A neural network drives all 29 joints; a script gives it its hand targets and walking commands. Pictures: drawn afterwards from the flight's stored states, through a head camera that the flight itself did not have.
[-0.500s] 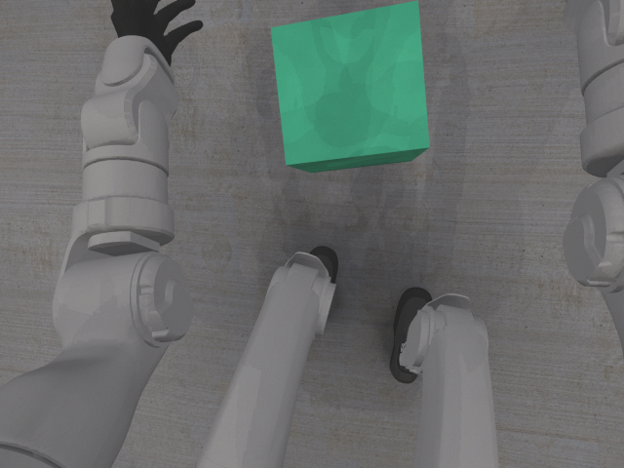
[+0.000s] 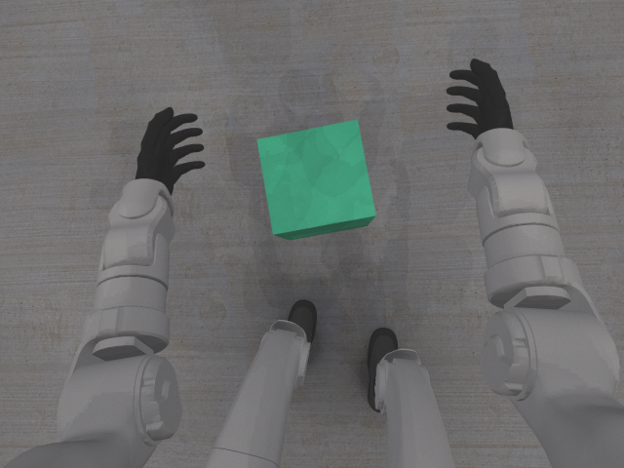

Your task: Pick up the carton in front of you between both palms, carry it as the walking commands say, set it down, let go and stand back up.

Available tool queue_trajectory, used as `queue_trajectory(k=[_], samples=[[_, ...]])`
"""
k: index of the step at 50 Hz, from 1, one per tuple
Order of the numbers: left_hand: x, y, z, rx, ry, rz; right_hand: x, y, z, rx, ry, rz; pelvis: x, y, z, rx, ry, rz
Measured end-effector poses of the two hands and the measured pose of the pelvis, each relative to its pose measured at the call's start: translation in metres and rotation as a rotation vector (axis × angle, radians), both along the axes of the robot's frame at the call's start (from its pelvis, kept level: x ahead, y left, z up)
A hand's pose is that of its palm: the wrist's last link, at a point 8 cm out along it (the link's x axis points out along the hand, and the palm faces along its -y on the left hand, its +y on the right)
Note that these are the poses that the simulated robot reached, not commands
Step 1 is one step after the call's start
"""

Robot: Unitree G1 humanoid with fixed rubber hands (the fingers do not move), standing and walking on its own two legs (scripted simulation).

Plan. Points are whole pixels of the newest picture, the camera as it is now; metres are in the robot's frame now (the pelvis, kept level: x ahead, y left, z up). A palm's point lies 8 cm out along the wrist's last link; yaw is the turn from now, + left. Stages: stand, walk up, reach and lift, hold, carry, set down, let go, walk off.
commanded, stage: let go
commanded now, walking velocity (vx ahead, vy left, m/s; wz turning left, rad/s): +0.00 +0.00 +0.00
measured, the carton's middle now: (318, 188) +0.49 +0.12 -0.55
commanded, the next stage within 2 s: stand in 1.28 s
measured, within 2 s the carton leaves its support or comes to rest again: neither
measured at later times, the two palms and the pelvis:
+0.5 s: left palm (75, 330) +0.23 +0.26 +0.01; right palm (575, 286) +0.35 -0.16 -0.01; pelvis +0.06 +0.01 +0.08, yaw +2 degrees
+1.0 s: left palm (103, 346) +0.23 +0.22 +0.03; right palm out of the picture +0.24 -0.25 +0.03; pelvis +0.08 -0.02 +0.10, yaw +3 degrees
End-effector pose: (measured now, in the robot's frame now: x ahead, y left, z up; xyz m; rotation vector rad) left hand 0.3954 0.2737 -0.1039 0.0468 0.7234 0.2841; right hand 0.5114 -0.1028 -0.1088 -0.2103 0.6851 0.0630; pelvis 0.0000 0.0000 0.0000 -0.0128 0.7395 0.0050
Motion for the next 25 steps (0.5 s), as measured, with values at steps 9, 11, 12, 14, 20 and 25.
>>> queue_trajectory(k=[9, 11, 12, 14, 20, 25], samples=[[-0.055, 0.005, 0.052, 0.021, 0.07, -0.156, -0.078, -0.018, 0.043, -0.027, 0.005, -0.101, 0.016, 0.012, 0.04, -0.006, -0.176, 0.001], [-0.069, 0.006, 0.062, 0.02, 0.075, -0.167, -0.089, -0.021, 0.053, -0.029, 0.006, -0.098, 0.02, 0.014, 0.046, -0.005, -0.218, 0.006], [-0.076, 0.007, 0.067, 0.019, 0.077, -0.169, -0.095, -0.022, 0.057, -0.03, 0.007, -0.095, 0.023, 0.015, 0.049, -0.005, -0.238, 0.009], [-0.091, 0.006, 0.075, 0.015, 0.078, -0.168, -0.105, -0.025, 0.065, -0.031, 0.01, -0.087, 0.028, 0.016, 0.055, -0.003, -0.277, 0.015], [-0.133, -0.003, 0.097, 0.006, 0.081, -0.156, -0.135, -0.04, 0.084, -0.029, 0.022, -0.071, 0.044, 0.017, 0.07, 0.004, -0.385, 0.028], [-0.16, -0.016, 0.115, 0.006, 0.086, -0.146, -0.162, -0.059, 0.095, -0.025, 0.036, -0.066, 0.057, 0.014, 0.081, 0.013, -0.474, 0.034]])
